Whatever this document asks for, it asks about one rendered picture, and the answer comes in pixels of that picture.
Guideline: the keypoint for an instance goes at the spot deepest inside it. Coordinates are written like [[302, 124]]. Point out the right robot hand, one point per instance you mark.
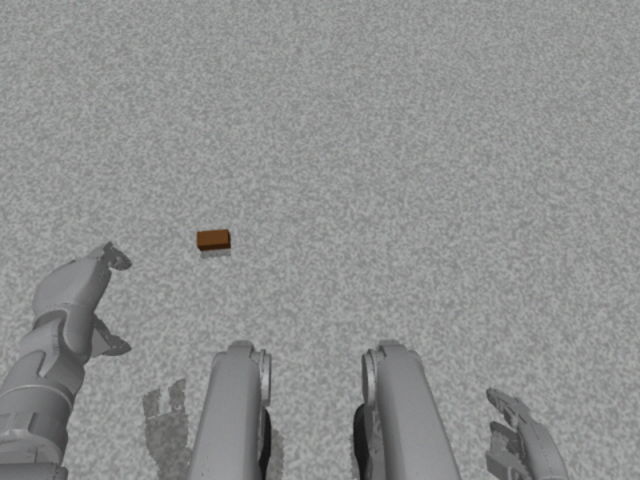
[[532, 453]]

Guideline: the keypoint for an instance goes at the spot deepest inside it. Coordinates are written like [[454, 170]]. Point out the left robot arm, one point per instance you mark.
[[38, 394]]

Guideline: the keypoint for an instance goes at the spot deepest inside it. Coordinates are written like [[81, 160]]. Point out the left robot hand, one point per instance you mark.
[[83, 283]]

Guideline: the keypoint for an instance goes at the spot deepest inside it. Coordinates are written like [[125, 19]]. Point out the right robot foot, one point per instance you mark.
[[361, 450]]

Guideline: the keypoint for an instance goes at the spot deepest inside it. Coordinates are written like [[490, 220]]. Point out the small box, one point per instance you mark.
[[213, 240]]

